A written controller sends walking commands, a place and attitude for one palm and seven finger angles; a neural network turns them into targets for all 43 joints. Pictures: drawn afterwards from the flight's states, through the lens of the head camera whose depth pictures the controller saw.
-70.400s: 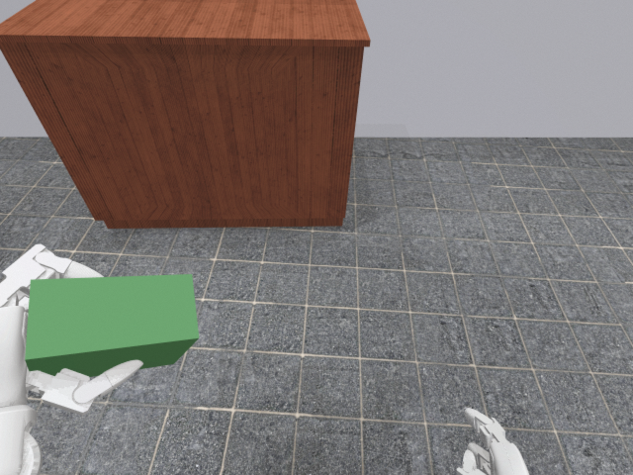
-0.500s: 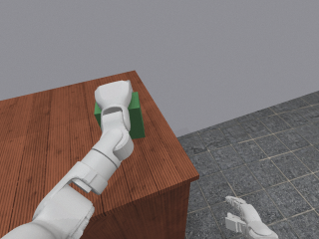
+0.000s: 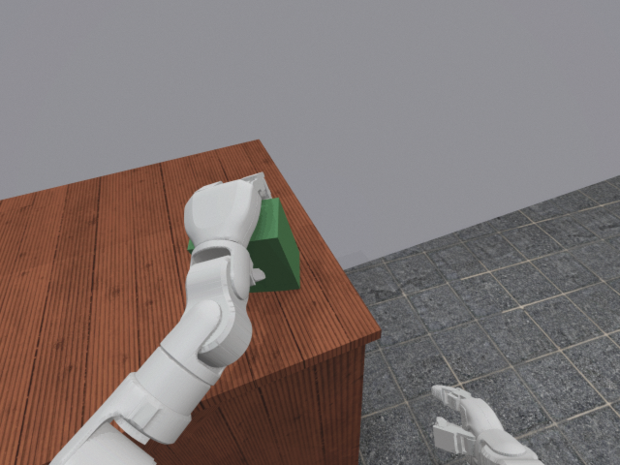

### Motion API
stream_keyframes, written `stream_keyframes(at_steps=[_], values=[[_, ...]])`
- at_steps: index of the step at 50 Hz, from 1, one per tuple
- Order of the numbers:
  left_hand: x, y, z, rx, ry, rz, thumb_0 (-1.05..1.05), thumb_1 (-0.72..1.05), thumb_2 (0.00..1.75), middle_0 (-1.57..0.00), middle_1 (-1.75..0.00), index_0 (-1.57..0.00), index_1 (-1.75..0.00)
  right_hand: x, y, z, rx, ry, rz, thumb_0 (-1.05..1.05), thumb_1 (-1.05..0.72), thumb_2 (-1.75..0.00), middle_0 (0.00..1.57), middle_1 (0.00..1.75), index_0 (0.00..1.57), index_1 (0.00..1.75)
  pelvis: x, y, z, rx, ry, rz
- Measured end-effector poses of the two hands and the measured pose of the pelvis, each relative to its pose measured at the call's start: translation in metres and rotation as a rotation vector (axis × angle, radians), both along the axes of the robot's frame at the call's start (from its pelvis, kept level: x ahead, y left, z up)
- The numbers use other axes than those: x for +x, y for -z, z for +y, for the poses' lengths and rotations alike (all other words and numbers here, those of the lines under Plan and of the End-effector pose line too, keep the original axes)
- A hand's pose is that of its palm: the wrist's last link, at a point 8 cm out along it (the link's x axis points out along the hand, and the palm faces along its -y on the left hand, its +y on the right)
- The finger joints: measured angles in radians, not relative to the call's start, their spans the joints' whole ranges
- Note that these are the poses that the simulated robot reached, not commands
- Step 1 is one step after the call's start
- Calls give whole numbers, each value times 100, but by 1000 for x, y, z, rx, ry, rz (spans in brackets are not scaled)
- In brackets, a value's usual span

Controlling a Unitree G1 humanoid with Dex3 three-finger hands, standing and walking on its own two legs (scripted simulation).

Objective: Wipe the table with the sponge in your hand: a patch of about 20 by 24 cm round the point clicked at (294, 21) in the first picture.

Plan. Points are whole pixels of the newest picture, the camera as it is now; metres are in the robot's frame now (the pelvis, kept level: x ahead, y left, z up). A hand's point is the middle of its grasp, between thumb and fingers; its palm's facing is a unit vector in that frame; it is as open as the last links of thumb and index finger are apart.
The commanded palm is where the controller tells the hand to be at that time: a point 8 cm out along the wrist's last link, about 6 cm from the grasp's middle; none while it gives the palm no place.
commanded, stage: wipe back along the third lane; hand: left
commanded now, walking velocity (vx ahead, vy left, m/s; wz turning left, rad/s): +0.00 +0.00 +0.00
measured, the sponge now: (254, 259) +0.36 +0.13 +0.11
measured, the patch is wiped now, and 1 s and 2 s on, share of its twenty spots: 1.00 1.00 1.00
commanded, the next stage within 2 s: slide back across to the middle lane in 0.46 s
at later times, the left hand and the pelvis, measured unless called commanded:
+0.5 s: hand (266, 265) +0.30 +0.09 +0.17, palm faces +0.28 -0.26 -0.93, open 10.4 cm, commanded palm +0.24 +0.09 +0.19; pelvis -0.02 -0.05 +0.00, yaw -1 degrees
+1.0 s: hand (251, 278) +0.26 +0.10 +0.18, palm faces +0.27 -0.36 -0.89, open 10.4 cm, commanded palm +0.22 +0.13 +0.22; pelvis -0.02 -0.07 +0.00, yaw -3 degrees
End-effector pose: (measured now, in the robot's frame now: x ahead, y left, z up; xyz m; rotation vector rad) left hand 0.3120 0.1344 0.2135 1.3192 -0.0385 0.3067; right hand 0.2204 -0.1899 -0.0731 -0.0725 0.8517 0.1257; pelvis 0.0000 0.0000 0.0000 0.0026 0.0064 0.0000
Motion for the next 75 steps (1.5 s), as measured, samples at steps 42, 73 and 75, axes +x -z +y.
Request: stream_keyframes(at_steps=[42,73,75], values=[[-76,-5,-35,-130,12,-44,0,-50,104,-59,-140,-68,-134,-18,-6,-92,-20,114,-120,1,-91,-90,20,30,19,30,-17,1,-66,35,49,-51],[-96,-10,21,-59,-100,28,-1,-53,105,-65,-134,-74,-128,-32,2,-104,-102,161,-173,1,-91,-89,20,30,19,30,-27,3,-64,31,69,-51],[-92,-8,23,-49,-105,37,-1,-54,105,-65,-133,-74,-127,-32,2,-99,-104,154,-176,1,-91,-89,20,30,19,30,-29,3,-62,31,64,-51]])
